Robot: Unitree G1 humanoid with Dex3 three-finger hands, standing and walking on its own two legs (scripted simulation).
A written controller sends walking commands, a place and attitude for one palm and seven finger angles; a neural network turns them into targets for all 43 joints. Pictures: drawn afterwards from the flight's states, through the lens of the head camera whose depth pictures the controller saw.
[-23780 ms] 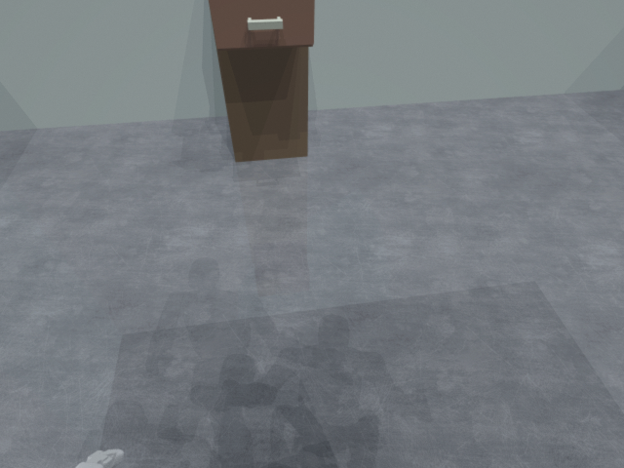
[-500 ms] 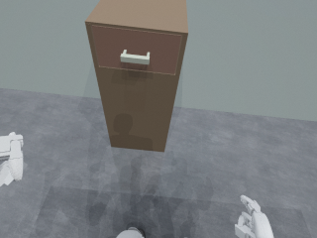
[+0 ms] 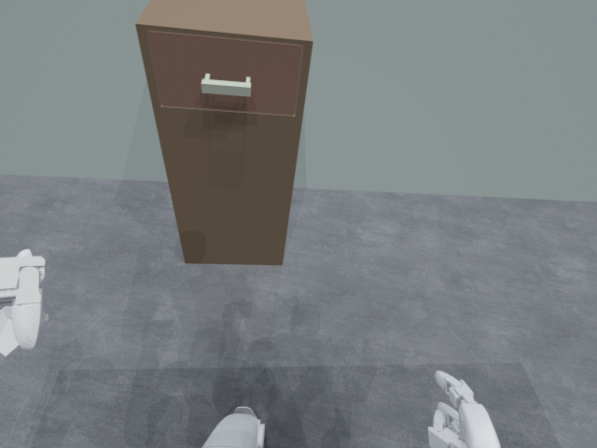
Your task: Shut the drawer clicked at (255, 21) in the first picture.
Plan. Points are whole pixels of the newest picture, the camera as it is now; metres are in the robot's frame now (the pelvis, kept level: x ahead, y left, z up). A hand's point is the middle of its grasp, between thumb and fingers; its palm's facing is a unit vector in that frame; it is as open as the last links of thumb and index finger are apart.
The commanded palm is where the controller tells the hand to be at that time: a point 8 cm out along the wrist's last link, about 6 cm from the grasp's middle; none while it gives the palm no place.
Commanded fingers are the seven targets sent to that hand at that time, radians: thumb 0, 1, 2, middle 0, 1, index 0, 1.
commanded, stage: stop stepping back and stand still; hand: left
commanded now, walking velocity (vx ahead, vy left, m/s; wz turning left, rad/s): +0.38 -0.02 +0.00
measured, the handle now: (227, 83) +0.87 +0.21 +0.04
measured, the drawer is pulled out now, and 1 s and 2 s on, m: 0.00 0.00 0.00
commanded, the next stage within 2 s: let the arm hang, fingers relaxed in 1.32 s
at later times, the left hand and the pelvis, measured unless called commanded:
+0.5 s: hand out of the picture +0.08 +0.28 +0.20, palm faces +0.41 -0.80 -0.44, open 3.2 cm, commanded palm +0.04 +0.31 +0.20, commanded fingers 0.00 0.90 0.90 -1.40 -1.60 -1.40 -1.60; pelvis -0.10 +0.03 +0.01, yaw -1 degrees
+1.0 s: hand out of the picture +0.10 +0.30 +0.18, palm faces +0.44 -0.78 -0.45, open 3.2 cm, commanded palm +0.04 +0.34 +0.20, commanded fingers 0.00 0.90 0.90 -1.40 -1.60 -1.40 -1.60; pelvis -0.08 +0.05 +0.01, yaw +3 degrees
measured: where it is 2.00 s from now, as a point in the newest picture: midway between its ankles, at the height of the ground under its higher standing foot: outside the picture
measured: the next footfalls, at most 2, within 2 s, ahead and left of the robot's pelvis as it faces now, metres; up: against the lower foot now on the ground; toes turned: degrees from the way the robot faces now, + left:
left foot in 0.12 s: +0.06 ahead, +0.11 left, +0.00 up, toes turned +0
right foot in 0.42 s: -0.04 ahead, -0.06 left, +0.00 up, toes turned -2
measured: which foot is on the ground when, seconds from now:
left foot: up 0.00-0.10, down 0.12-0.40, up 0.42-0.60, down 0.62-1.00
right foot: down 0.00-0.14, up 0.16-0.40, down 0.42-1.00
